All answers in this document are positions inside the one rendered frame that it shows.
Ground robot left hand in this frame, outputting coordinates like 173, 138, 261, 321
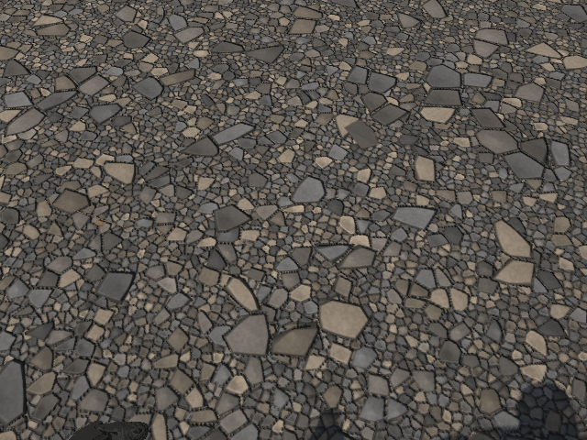
69, 421, 149, 440

